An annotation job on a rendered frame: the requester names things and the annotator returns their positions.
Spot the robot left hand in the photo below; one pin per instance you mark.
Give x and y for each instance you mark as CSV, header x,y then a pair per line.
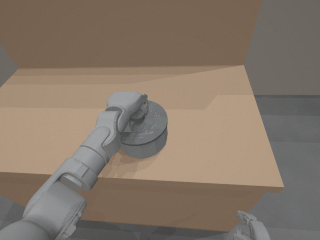
x,y
132,101

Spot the left robot forearm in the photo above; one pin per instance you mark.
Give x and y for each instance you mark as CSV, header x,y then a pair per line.
x,y
81,170

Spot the robot right hand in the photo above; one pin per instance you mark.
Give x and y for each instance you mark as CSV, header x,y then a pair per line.
x,y
257,230

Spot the pot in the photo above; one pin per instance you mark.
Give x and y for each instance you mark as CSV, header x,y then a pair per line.
x,y
148,150

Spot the table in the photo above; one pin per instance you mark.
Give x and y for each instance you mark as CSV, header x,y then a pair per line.
x,y
187,56

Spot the knob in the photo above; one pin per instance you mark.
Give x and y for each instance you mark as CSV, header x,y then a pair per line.
x,y
138,116

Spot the left robot upper arm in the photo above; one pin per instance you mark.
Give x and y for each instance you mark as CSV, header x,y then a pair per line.
x,y
54,216

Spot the lid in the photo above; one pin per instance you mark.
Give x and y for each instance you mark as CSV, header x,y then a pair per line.
x,y
150,129

